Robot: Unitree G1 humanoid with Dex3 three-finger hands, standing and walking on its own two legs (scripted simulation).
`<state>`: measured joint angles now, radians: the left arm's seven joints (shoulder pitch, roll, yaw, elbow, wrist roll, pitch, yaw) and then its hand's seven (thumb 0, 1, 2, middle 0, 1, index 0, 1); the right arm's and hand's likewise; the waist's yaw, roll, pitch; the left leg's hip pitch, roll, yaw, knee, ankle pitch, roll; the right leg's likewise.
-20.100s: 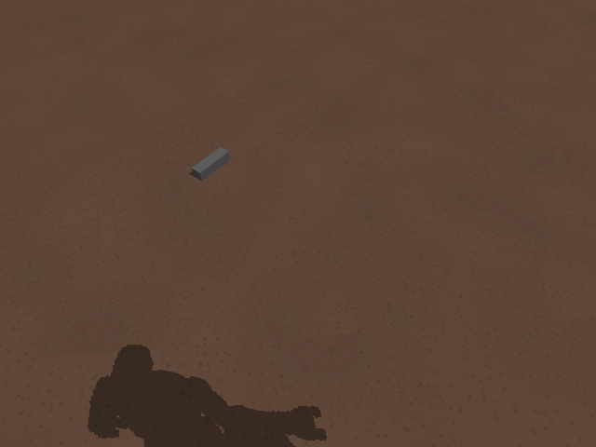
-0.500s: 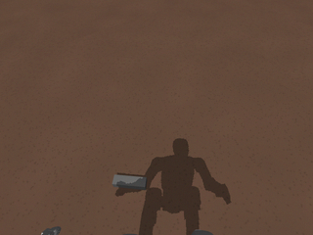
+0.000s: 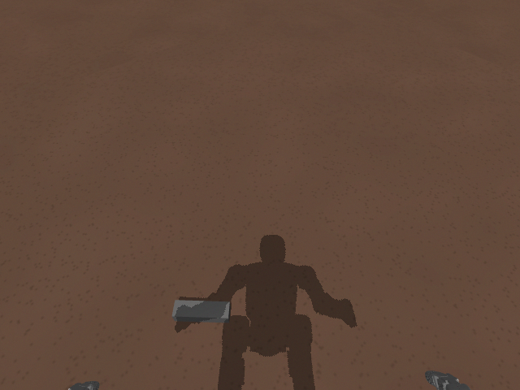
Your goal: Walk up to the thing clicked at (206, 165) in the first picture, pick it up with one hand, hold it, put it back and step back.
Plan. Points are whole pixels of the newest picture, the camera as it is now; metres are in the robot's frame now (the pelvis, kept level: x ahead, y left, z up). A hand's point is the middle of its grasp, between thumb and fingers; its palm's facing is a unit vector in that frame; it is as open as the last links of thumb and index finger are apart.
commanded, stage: walk up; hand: left
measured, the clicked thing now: (202, 311) +0.48 +0.22 -0.74
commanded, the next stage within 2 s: none
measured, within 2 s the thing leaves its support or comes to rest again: neither
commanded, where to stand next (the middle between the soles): +0.14 -0.03 m, yaw +0 degrees
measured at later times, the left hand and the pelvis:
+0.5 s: hand out of the picture +0.08 +0.26 -0.13, palm faces -0.05 -0.90 -0.43, open 7.4 cm; pelvis +0.05 -0.02 +0.00, yaw -2 degrees
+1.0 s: hand (108, 374) +0.17 +0.28 -0.18, palm faces -0.15 -0.93 -0.34, open 7.4 cm; pelvis +0.02 +0.03 -0.02, yaw -7 degrees
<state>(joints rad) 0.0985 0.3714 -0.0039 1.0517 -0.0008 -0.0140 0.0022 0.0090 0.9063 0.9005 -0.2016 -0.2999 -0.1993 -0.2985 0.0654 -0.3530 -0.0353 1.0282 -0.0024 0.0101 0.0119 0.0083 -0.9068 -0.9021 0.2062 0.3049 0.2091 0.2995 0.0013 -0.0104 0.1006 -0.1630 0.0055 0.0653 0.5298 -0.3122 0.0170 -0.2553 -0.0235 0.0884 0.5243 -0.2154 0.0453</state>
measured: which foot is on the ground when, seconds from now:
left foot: down 0.00-0.38, up 0.40-0.68, down 0.70-1.00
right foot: down 0.00-0.70, up 0.72-1.00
